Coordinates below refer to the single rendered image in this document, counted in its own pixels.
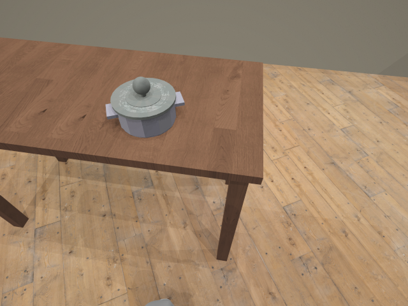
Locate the lid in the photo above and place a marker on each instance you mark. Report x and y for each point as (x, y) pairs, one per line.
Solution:
(127, 103)

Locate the table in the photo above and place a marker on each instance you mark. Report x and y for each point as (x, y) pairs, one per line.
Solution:
(53, 100)

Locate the pot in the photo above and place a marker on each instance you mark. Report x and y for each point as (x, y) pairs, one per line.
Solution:
(149, 127)

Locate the knob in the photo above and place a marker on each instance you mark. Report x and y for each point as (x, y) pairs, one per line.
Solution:
(141, 85)

